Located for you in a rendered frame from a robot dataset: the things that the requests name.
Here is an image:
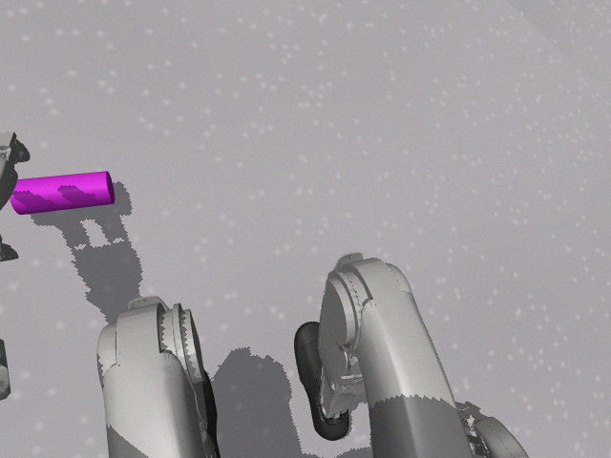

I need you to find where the right robot foot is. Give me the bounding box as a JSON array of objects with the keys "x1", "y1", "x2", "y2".
[{"x1": 294, "y1": 322, "x2": 349, "y2": 441}]

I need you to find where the right robot hand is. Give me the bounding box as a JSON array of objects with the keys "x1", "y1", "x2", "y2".
[{"x1": 456, "y1": 402, "x2": 529, "y2": 458}]

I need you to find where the left robot foot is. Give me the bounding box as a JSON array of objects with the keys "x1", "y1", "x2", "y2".
[{"x1": 201, "y1": 370, "x2": 221, "y2": 458}]

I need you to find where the left robot hand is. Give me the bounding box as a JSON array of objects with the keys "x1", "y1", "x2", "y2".
[{"x1": 0, "y1": 132, "x2": 31, "y2": 261}]

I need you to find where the can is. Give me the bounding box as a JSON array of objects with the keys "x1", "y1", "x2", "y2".
[{"x1": 10, "y1": 171, "x2": 115, "y2": 215}]

